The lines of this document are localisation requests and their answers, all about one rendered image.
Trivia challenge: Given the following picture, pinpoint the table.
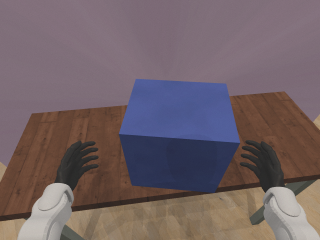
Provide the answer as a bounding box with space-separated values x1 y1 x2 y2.
0 91 320 240

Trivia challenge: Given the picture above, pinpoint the robot left forearm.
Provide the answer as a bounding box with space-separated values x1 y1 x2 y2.
17 183 74 240

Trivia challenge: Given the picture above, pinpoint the robot left hand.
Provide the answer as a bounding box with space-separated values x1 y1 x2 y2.
54 140 99 191

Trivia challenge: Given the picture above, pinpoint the robot right forearm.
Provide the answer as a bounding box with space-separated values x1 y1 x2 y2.
262 186 320 240

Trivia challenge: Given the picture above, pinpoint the carton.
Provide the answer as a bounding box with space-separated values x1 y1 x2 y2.
119 79 240 193

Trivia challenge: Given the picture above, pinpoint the robot right hand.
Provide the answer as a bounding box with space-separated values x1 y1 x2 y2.
240 140 285 193

